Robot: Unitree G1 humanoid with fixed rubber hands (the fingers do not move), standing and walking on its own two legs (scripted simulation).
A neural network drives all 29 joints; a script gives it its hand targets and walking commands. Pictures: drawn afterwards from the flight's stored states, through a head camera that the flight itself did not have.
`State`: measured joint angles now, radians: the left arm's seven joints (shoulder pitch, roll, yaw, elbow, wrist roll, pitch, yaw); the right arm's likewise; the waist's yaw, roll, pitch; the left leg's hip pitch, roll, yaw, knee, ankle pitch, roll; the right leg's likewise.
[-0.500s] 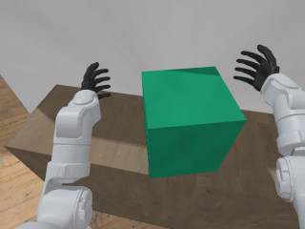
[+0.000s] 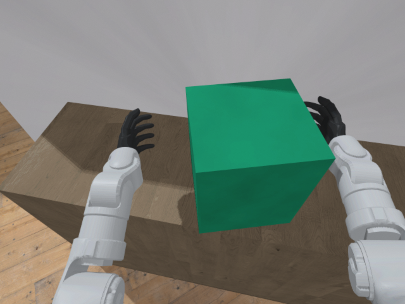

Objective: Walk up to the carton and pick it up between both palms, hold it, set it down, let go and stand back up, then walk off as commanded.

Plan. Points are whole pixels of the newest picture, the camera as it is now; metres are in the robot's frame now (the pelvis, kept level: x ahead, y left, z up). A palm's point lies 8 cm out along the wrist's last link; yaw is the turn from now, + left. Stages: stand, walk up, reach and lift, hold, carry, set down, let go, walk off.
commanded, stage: reach and lift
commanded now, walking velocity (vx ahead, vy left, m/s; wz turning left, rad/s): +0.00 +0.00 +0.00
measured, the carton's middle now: (241, 160) +0.39 -0.02 +0.05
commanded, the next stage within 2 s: none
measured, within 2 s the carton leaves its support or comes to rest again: neither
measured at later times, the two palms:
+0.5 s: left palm (146, 152) +0.35 +0.17 +0.10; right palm (319, 139) +0.43 -0.16 +0.10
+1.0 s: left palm (156, 149) +0.35 +0.15 +0.10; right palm (309, 139) +0.43 -0.14 +0.10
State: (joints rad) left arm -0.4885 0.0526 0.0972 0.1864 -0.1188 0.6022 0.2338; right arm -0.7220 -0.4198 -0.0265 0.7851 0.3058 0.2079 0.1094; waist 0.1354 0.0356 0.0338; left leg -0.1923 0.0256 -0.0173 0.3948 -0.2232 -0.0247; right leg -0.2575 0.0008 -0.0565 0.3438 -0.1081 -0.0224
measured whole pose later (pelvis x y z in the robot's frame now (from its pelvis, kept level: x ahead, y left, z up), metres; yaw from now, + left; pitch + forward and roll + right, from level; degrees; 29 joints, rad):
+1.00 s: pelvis -0.01 +0.00 +0.00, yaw +0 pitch +1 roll +0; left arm -0.55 -0.09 0.07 0.31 -0.01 0.48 0.32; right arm -0.77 -0.26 -0.03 0.85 0.27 0.15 -0.05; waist 0.13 0.03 0.05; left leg -0.19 0.03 -0.02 0.39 -0.22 -0.02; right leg -0.26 0.01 -0.06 0.34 -0.10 -0.02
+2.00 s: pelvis +0.00 +0.00 +0.00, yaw +0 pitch +1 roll +0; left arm -0.57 -0.09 0.10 0.32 -0.01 0.47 0.31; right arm -0.79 -0.25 -0.03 0.83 0.27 0.18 -0.08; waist 0.12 0.03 0.06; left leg -0.19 0.03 -0.02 0.39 -0.22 -0.02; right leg -0.26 0.01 -0.06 0.34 -0.10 -0.02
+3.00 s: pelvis -0.01 +0.00 +0.00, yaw +0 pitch +1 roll -1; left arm -0.73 -0.09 0.29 0.33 0.17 0.67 0.12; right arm -0.91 -0.21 0.00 0.84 0.21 0.35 -0.17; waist 0.01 -0.02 -0.12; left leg -0.20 0.03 -0.02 0.39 -0.21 -0.02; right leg -0.25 0.01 -0.06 0.31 -0.08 -0.02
